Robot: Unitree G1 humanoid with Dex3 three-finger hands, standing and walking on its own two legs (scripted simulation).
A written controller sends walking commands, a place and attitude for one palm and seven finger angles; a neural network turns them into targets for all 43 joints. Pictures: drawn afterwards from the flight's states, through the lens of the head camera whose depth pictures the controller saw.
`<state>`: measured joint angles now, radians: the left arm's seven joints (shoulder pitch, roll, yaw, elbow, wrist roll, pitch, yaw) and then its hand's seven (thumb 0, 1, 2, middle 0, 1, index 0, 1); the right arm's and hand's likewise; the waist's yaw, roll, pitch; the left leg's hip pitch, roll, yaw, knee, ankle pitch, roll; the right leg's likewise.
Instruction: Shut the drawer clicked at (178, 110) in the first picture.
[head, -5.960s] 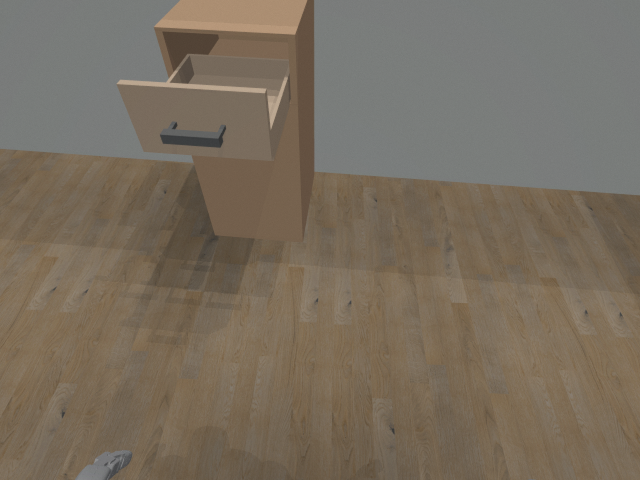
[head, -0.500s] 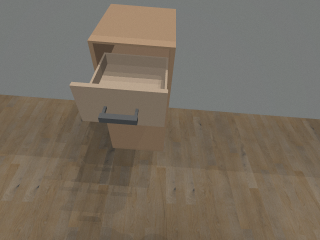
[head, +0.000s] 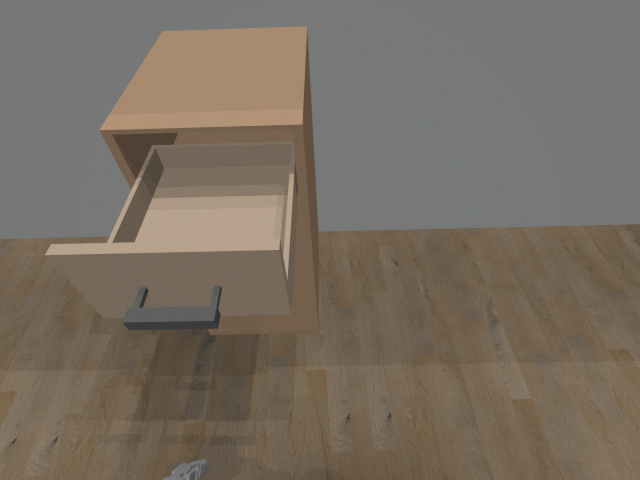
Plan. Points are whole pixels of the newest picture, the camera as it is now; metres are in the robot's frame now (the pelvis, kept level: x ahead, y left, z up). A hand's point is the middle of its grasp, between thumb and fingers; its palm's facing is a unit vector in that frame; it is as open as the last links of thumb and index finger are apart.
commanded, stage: come to a stop and stand still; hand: left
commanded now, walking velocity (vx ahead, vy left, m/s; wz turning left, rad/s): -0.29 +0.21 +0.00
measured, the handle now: (176, 305) +0.37 +0.23 -0.03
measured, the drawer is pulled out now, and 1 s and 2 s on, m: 0.29 0.29 0.29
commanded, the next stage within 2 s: look again from close up in 1.28 s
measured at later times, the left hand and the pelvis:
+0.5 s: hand out of the picture -0.02 +0.24 -0.17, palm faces +0.10 -0.98 -0.19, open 7.3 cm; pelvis -0.02 +0.05 +0.01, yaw +0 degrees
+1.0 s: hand out of the picture -0.03 +0.16 -0.16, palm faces +0.04 -0.97 -0.22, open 7.2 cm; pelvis -0.05 -0.02 +0.01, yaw +1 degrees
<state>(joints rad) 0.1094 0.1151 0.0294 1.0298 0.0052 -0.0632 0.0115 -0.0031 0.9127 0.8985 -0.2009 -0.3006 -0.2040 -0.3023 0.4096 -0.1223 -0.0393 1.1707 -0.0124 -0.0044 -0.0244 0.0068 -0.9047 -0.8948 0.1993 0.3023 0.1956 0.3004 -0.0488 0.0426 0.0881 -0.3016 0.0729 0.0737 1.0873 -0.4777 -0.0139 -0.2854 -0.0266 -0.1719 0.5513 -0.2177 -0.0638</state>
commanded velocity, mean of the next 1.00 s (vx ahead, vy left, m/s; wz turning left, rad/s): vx -0.01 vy -0.04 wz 0.00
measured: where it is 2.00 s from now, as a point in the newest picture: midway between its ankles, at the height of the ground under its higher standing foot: outside the picture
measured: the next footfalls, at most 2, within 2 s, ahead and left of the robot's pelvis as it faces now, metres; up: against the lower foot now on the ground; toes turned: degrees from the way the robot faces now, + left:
left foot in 0.34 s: +0.00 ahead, +0.12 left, +0.00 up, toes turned +3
right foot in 0.78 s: -0.04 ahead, -0.11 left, +0.00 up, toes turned -4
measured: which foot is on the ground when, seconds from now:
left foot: up 0.00-0.32, down 0.34-1.00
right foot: down 0.00-0.34, up 0.36-0.76, down 0.78-1.00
